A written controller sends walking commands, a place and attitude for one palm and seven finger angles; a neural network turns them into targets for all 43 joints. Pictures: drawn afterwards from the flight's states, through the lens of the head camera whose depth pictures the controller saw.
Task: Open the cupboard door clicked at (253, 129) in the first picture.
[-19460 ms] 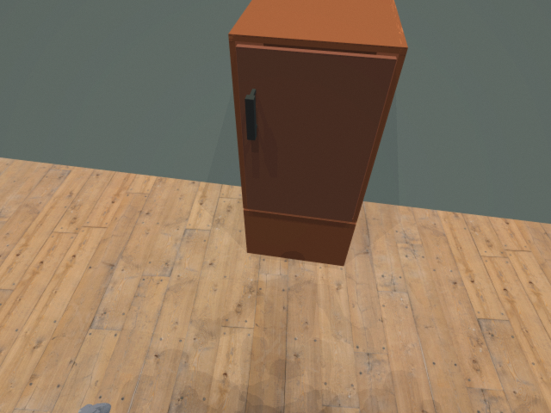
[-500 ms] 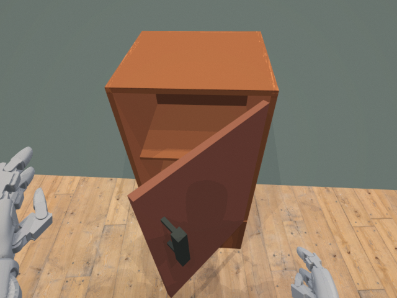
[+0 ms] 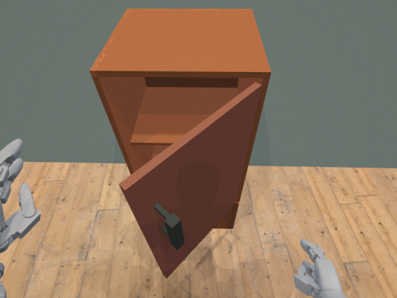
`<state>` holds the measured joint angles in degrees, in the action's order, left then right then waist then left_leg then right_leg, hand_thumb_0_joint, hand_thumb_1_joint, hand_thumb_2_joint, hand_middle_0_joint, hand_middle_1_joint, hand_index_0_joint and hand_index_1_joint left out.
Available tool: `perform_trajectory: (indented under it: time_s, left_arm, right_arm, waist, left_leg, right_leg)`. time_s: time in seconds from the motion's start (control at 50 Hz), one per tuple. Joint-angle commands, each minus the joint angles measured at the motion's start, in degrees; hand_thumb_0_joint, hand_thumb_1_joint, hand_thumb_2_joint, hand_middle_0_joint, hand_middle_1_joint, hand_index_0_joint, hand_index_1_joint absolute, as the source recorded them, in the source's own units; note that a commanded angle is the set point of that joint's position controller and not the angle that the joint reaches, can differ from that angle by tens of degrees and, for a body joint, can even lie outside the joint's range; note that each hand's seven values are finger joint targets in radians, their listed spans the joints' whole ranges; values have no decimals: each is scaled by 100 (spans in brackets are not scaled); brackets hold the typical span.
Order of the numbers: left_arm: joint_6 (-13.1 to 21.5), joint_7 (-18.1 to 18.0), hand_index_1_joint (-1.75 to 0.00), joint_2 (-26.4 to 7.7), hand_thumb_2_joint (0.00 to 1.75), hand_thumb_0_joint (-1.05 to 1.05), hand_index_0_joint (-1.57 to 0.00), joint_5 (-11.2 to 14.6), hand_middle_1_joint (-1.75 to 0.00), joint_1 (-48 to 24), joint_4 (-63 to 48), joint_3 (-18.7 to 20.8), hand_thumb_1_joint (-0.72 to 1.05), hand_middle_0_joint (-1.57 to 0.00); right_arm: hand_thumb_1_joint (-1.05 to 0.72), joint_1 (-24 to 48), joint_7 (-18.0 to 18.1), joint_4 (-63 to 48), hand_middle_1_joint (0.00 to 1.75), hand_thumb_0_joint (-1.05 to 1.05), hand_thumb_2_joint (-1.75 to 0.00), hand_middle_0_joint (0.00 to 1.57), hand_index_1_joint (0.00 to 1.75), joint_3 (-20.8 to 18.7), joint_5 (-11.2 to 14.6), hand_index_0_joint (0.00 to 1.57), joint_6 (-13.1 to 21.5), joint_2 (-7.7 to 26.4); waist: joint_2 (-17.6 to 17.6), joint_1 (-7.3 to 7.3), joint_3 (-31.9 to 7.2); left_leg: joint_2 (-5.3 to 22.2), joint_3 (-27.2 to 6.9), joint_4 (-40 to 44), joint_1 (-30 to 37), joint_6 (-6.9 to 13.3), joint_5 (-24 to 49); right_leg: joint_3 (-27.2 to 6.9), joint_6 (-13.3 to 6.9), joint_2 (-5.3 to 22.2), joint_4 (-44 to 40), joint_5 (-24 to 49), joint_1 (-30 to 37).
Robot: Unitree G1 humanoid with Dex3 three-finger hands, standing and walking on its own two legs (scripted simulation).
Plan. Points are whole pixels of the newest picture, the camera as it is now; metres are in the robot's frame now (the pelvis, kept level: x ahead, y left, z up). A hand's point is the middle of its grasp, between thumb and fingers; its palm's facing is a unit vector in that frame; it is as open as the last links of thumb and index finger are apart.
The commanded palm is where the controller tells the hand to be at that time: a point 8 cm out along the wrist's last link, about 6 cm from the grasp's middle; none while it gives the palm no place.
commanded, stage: step back with the hand held close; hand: left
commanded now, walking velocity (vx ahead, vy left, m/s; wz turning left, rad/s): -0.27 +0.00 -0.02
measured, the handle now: (168, 226) +0.27 +0.09 -0.03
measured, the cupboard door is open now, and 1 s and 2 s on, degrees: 48 48 48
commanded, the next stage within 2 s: stop stepping back and stand still in 0.74 s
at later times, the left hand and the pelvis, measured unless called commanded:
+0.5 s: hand out of the picture +0.09 +0.30 +0.16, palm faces +0.45 -0.73 -0.51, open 7.4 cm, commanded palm +0.02 +0.34 +0.17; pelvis -0.09 +0.02 -0.02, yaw +5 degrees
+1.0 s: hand out of the picture -0.01 +0.27 +0.17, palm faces +0.40 -0.80 -0.45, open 7.4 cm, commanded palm -0.08 +0.32 +0.17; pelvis -0.21 +0.02 -0.01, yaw +1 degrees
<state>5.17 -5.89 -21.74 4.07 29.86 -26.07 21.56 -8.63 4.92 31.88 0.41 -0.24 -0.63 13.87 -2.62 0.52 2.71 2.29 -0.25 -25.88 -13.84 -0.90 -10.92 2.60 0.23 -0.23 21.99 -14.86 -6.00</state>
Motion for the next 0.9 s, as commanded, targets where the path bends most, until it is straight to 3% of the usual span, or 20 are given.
perform_trajectory:
  time_s: [0.0, 0.14, 0.24, 0.34, 0.42, 0.44, 0.48, 0.5, 0.52, 0.54, 0.58, 0.6, 0.62, 0.66, 0.68, 0.7, 0.72, 0.78, 0.82, 0.88]
  left_arm:
    - [398, -171, -30, -1319, 90, 0, -20, 31, -30, 234, -1509, 982, 90, -20]
    - [500, -281, -30, -1314, 90, 0, -20, 42, -30, 344, -1401, 1045, 90, -20]
    - [623, -327, -30, -1279, 90, 0, -20, -16, -30, 342, -1546, 1022, 90, -20]
    - [800, -344, -30, -1242, 90, 0, -20, -175, -30, 231, -1712, 1170, 90, -20]
    - [917, -346, -30, -1345, 90, 0, -20, -247, -30, 253, -1684, 1385, 90, -20]
    - [929, -328, -30, -1246, 90, 0, -20, -222, -30, 264, -1745, 1291, 90, -20]
    - [982, -325, -30, -1295, 90, 0, -20, -152, -30, 321, -1827, 1258, 90, -20]
    - [975, -360, -30, -1313, 90, 0, -20, -112, -30, 321, -1773, 1192, 90, -20]
    - [939, -418, -30, -1265, 90, 0, -20, -87, -30, 271, -1798, 1103, 90, -20]
    - [891, -457, -30, -1132, 90, 0, -20, -120, -30, 78, -1738, 911, 90, -20]
    - [809, -490, -30, -1164, 90, 0, -20, -167, -30, -354, -1609, 872, 90, -20]
    - [789, -490, -30, -1194, 90, 0, -20, -168, -30, -578, -1595, 835, 90, -20]
    - [803, -478, -30, -1199, 90, 0, -20, -159, -30, -885, -1624, 727, 90, -20]
    - [943, -528, -30, -1225, 90, 0, -20, -219, -30, -897, -1747, 929, 90, -20]
    - [980, -550, -30, -1278, 90, 0, -20, -220, -30, -997, -1757, 1016, 90, -20]
    - [1018, -530, -30, -1283, 90, 0, -20, -208, -30, -811, -1586, 1110, 90, -20]
    - [1038, -517, -30, -1335, 90, 0, -20, -173, -30, -647, -1725, 1171, 90, -20]
    - [950, -497, -30, -1092, 90, 0, -20, -144, -30, -362, -2197, 962, 90, -20]
    - [887, -498, -30, -1122, 90, 0, -20, -106, -30, -96, -2406, 1000, 90, -20]
    - [816, -487, -30, -1100, 90, 0, -20, -28, -30, 256, -2366, 976, 90, -20]
  right_arm:
    - [-90, 527, 44, -999, 30, 0, -90, 20, 30, -312, 61, 20, 100, 530]
    - [-90, 488, 96, -1033, 30, 0, -90, 20, 30, -368, 90, 20, 110, 564]
    - [-90, 474, 77, -1058, 30, 0, -90, 20, 30, -361, 85, 20, 246, 649]
    - [-90, 480, 59, -1119, 30, 0, -90, 20, 30, -372, 62, 20, 439, 713]
    - [-90, 363, 28, -1059, 30, 0, -90, 20, 30, -430, 27, 20, 585, 714]
    - [-90, 345, 9, -1059, 30, 0, -90, 20, 30, -427, 37, 20, 614, 663]
    - [-90, 240, -23, -994, 30, 0, -90, 20, 30, -450, 36, 20, 653, 578]
    - [-90, 166, -34, -858, 30, 0, -90, 20, 30, -471, 32, 20, 631, 545]
    - [-90, 68, -68, -666, 30, 0, -90, 20, 30, -513, 25, 20, 598, 553]
    - [-90, 146, -75, -580, 30, 0, -90, 20, 30, -465, -2, 20, 571, 457]
    - [-90, 223, -44, -545, 30, 0, -90, 20, 30, -380, -42, 20, 579, 414]
    - [-90, 273, 5, -561, 30, 0, -90, 20, 30, -317, -28, 20, 581, 407]
    - [-90, 425, 87, -515, 30, 0, -90, 20, 30, -292, 8, 20, 613, 478]
    - [-90, 383, 143, -621, 30, 0, -90, 20, 30, -333, -30, 20, 752, 674]
    - [-90, 208, 106, -545, 30, 0, -90, 20, 30, -360, -99, 20, 851, 471]
    - [-90, 212, 34, -456, 30, 0, -90, 20, 30, -412, -130, 20, 921, 458]
    - [-90, 223, -15, -484, 30, 0, -90, 20, 30, -463, -153, 20, 928, 483]
    - [-90, 356, -196, -501, 30, 0, -90, 20, 30, -524, -91, 20, 947, 504]
    - [-90, 425, -265, -536, 30, 0, -90, 20, 30, -514, -63, 20, 962, 521]
    - [-90, 312, -288, -602, 30, 0, -90, 20, 30, -355, -22, 20, 978, 428]
  waist:
    - [173, 14, -1192]
    - [-99, -21, -1037]
    - [-372, -28, -869]
    - [-902, 20, -672]
    - [-916, 14, -715]
    - [-716, 1, -685]
    - [115, -72, -609]
    - [693, -100, -551]
    - [1023, -115, -671]
    - [1256, -108, -583]
    - [1359, -165, -492]
    - [1144, -198, -285]
    - [464, -239, 5]
    - [-1401, -69, -305]
    - [-1081, -79, -604]
    - [-969, -116, -980]
    - [-894, -87, -1031]
    - [-640, -54, -1124]
    - [-969, -45, -1181]
    - [-1411, -99, -1202]
  left_leg:
    - [63, 125, -80, 910, 239, 2174]
    - [169, -9, 171, 401, 229, 1466]
    - [293, -311, 656, -423, 310, -39]
    - [667, -859, 1410, -2266, 594, -2375]
    - [737, -1029, 1329, -2856, 682, -2925]
    - [604, -804, 1036, -2603, 588, -2741]
    - [44, -262, -216, -1484, 263, -2023]
    - [-273, 12, -1492, -469, 23, -1406]
    - [-354, 92, -2527, 125, -73, -1076]
    - [-286, -6, -3010, 100, -47, -1048]
    - [-133, -22, -2257, -31, 26, -1044]
    - [-144, 66, -1241, 110, 32, -831]
    - [-144, 45, -154, 129, 49, -599]
    - [1480, -1781, 1158, -985, 703, -115]
    - [1772, -1944, 1159, -792, 1000, 523]
    - [1925, -2070, 1377, -920, 1034, -365]
    - [1902, -2169, 1249, -839, 1077, -319]
    - [1589, -1255, 845, -441, 1107, 230]
    - [1457, -1044, 1041, -417, 978, -330]
    - [1067, -992, 1624, -395, 615, -2118]
  right_leg:
    - [-111, 119, 285, -105, 2417, -372]
    - [-148, 121, 183, 44, 1612, -448]
    - [-166, 99, 24, 276, 723, -219]
    - [-134, 130, -271, 1248, 214, 823]
    - [-232, 62, -370, 1474, -24, 1056]
    - [-328, 3, -302, 1221, -218, 694]
    - [-1126, -287, 240, -14, -1231, -851]
    - [-1865, -600, 859, -806, -2074, -2264]
    - [-2309, -922, 1461, -1152, -2110, -2970]
    - [-2190, -983, 1641, -1079, -1562, -3010]
    - [-1568, -725, 1386, -691, -444, -2611]
    - [-1199, -456, 1033, -422, -312, -2584]
    - [-890, -218, 673, 91, -308, -2550]
    - [-350, 114, -194, 2388, -685, -1602]
    - [-578, 61, -311, 3406, -1266, -1740]
    - [-756, 55, -313, 4251, -1416, -1544]
    - [-863, 45, -324, 4474, -1441, -1713]
    - [-669, 96, -242, 4291, -1155, -1807]
    - [-384, 114, -301, 3827, -1145, -1576]
    - [170, -21, -407, 2158, -1557, -929]
